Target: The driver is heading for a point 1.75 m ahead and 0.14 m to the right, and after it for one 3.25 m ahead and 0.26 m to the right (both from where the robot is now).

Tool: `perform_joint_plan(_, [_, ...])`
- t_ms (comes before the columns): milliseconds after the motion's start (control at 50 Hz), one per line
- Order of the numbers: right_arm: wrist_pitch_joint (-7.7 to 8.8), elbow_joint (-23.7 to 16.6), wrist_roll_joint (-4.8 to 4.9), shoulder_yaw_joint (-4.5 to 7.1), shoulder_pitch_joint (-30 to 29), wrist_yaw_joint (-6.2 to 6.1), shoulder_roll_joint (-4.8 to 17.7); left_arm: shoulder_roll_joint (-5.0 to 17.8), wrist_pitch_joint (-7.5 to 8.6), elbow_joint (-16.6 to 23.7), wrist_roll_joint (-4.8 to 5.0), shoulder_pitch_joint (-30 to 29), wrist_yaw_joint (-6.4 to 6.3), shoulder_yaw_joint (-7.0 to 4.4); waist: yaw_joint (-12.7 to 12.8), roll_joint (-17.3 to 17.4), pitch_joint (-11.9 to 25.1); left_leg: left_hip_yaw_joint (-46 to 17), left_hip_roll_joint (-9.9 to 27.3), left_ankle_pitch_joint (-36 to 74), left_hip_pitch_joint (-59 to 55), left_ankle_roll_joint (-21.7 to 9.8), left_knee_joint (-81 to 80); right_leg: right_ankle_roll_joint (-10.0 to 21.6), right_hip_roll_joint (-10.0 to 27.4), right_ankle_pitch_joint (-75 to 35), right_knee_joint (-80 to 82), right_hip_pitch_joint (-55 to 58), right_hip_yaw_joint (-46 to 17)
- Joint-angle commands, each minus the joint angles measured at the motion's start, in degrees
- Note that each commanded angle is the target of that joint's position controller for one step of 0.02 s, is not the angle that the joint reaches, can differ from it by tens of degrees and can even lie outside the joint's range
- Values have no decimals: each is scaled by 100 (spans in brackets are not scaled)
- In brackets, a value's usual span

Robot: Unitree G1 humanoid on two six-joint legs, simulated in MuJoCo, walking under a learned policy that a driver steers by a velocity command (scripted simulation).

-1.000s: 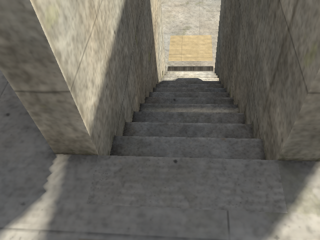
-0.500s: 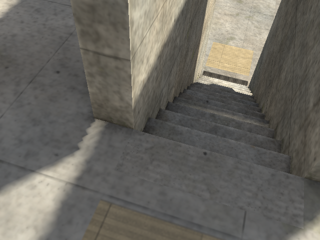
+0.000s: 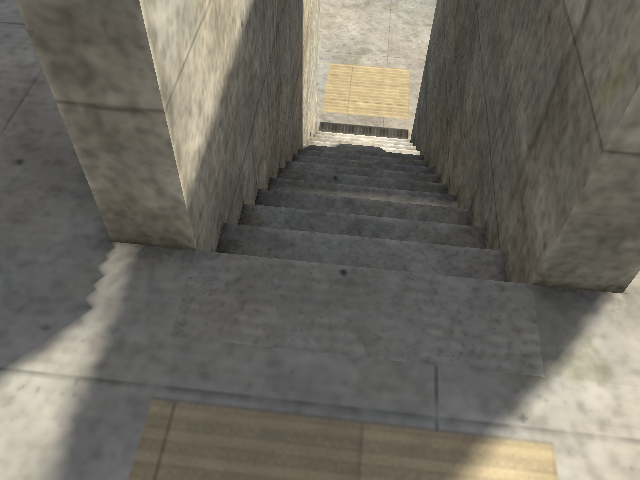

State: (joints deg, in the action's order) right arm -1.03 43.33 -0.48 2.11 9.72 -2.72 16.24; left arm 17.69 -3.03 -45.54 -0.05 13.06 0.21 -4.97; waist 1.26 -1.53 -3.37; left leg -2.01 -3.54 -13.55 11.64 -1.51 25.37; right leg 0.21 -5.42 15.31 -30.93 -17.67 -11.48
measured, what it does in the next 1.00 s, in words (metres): walks ahead: right foot, then left foot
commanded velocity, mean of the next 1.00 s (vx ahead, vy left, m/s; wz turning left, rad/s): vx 0.29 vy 0.00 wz -0.25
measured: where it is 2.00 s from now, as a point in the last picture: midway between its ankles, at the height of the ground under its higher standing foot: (410, 354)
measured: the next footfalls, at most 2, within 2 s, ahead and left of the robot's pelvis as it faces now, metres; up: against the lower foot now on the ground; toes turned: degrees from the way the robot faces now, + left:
right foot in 0.48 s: +0.03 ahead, -0.14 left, +0.00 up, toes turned -19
left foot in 0.98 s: +0.41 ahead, -0.12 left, +0.00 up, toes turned -11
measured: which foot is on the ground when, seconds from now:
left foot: down 0.00-0.48, up 0.50-0.96, down 0.98-1.00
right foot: up 0.00-0.46, down 0.48-1.00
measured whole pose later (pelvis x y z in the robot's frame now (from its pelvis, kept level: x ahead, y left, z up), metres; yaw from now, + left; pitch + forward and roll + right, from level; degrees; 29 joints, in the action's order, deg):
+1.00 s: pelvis +0.26 -0.13 -0.03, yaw -12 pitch +1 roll +0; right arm 2.1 44.6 -2.1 0.8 6.8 2.5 14.6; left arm 13.8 3.6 -54.5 -1.7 23.6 -1.3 -0.3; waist 0.8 0.2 -3.5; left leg 6.3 -5.1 -8.0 27.2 -9.2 33.4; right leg 3.4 -2.3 26.1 -35.0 5.3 8.1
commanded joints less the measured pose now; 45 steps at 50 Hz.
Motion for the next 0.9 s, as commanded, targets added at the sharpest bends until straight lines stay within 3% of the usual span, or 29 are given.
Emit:
perform_joint_plan(20, [46, -327, -130, 303, 283, -22, 1343, 627, 79, 453, -135, 17, -65, -133, -161, 1130, 487, -2381, 2668, 870, -535, -1131, -1234, -24, -27, 1879, -2133, -1243, 557])
perform_joint_plan(40, [64, -398, -125, 180, 146, 24, 917, 749, 54, 382, -141, 31, -46, -188, -26, 758, 328, -2021, 2454, 1320, -234, -1214, -1160, 17, 120, 1676, -2720, -1093, 459])
perform_joint_plan(60, [79, -436, -102, 102, -129, 46, 646, 696, 14, 264, -134, 111, 0, -196, 104, 620, 136, -1401, 2051, 1479, -71, -1055, -1098, 4, 195, 1299, -3083, -1065, 500])
perform_joint_plan(80, [90, -493, -105, 73, -281, 34, 571, 667, -29, 202, -125, 208, 61, -195, 167, 772, 148, -938, 1714, 1582, -165, -873, -1041, -44, 206, 989, -3289, -1108, 585])
perform_joint_plan(100, [107, -496, -105, 72, -242, 2, 590, 626, -61, 182, -126, 253, 128, -177, 131, 992, 188, -660, 1571, 2006, -346, -841, -955, -124, 213, 867, -3392, -1220, 688])
perform_joint_plan(120, [111, -464, -107, 79, -93, -2, 613, 596, -76, 191, -113, 191, 173, -152, 39, 986, 231, -482, 1514, 2345, -528, -859, -868, -204, 223, 821, -3349, -1283, 776])
perform_joint_plan(180, [112, -331, -94, 134, 383, 1, 711, 507, -108, 369, -85, -229, 234, -86, -248, 932, 309, -397, 1728, 2604, -1095, -1031, -743, -340, 317, 831, -2935, -1498, 910])
perform_joint_plan(240, [136, -227, -132, 212, 743, 64, 859, 514, -141, 571, -143, -660, 339, -44, -521, 1049, 276, -659, 1938, -243, -1276, -1076, -1314, -268, 510, 766, -2339, -1614, 1036])
perform_joint_plan(300, [208, -180, -151, 276, 771, 126, 983, 452, -113, 739, -162, -966, 450, -2, -562, 986, 22, -675, 2081, -1359, -1118, -1029, -1640, -137, 608, 802, -1742, -1489, 1192])
perform_joint_plan(400, [323, -70, -164, 366, 797, 245, 1115, 321, 35, 916, -115, -1133, 491, 80, -482, 900, -69, -153, 2146, -1255, -656, -889, -1570, 257, 595, 983, -715, -599, 1565])
perform_joint_plan(440, [293, -51, -97, 390, 628, 272, 1155, 273, 113, 808, -148, -737, 467, 97, -183, 792, -22, 261, 2028, -978, -174, -744, -1157, 420, 431, 602, 48, 294, 1781])
perform_joint_plan(460, [270, -31, -47, 365, 569, 273, 1075, 266, 180, 591, -208, -174, 423, 89, 91, 575, 101, 589, 1841, -740, 407, -635, -521, 492, 235, 340, 515, 1226, 1820])
perform_joint_plan(480, [270, -43, -80, 259, 599, 287, 783, 530, 262, 231, -257, 752, 339, -22, 446, -152, 552, 1098, 1435, -475, 1141, -439, 825, 627, 367, 668, 862, 2493, 1294])
perform_joint_plan(500, [286, -500, -135, 50, 181, 367, 144, 1238, 339, 223, -272, 1479, 218, -169, 792, -1851, 802, 1551, 637, -1906, 2879, -37, 2972, 1177, 2280, 2592, 1936, 3369, -1722])
perform_joint_plan(520, [278, -541, -292, 136, 32, 378, 510, 1320, 376, 297, -155, 1262, 145, -137, 639, -1097, 254, 550, 449, -1929, 3707, -26, 3675, 1610, 2796, 2434, 2345, 2772, -2848])
perform_joint_plan(540, [305, -485, -218, 197, 49, 454, 734, 1007, 369, 293, -117, 978, 102, -52, 435, -591, -122, 222, 814, -1346, 3667, -83, 3796, 1597, 2586, 1795, 2149, 2451, -2067])
perform_joint_plan(560, [363, -346, -106, 195, 220, 533, 753, 748, 408, 318, -124, 684, 91, 40, 181, -421, -245, 189, 926, -758, 3376, -87, 3621, 1409, 2208, 895, 2122, 2167, -1421])
perform_joint_plan(580, [383, -210, -112, 199, 385, 557, 756, 636, 462, 349, -120, 471, 71, 86, 11, -349, -212, 214, 983, -391, 3115, -52, 3418, 1226, 1882, 53, 2157, 2090, -888])
perform_joint_plan(620, [303, 38, -221, 182, 689, 570, 732, 542, 590, 328, -88, 371, 56, 146, -144, -410, 59, 360, 924, 13, 2711, 62, 3499, 1087, 1561, -1642, 2097, 2033, -229])
perform_joint_plan(680, [211, 59, -160, 138, 512, 601, 560, 558, 701, 104, -33, 707, 73, 152, -135, -276, 79, 452, 876, 303, 2905, 116, 3621, 1022, 1506, -2927, 2078, 2075, 377])
perform_joint_plan(760, [206, -133, -94, 72, -254, 614, 373, 388, 744, -191, -114, 1100, 41, 227, 83, -223, -330, 256, 606, 710, 3310, 51, 3032, 845, 1475, -3275, 2297, 2033, 944])
perform_joint_plan(840, [249, -289, -131, -55, -790, 648, 163, 296, 804, -400, -110, 1105, -44, 304, 132, -210, -498, 629, 407, 1163, 2830, -151, 1732, 684, 1546, -3811, 2468, 2035, 1400])
perform_joint_plan(900, [250, -290, -132, -79, -629, 591, 186, 443, 827, -579, -133, 1131, -151, 313, -50, -293, -186, 1043, 40, 876, 1955, -503, 1148, 511, 1684, -6234, 1810, 2457, 1686])
Velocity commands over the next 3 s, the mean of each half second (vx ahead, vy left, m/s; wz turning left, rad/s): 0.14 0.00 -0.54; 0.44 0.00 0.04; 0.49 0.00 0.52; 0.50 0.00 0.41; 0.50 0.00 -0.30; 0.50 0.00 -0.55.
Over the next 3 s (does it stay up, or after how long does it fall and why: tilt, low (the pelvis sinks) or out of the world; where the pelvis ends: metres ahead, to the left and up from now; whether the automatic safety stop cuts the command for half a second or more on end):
stays up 1.21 -0.11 -0.27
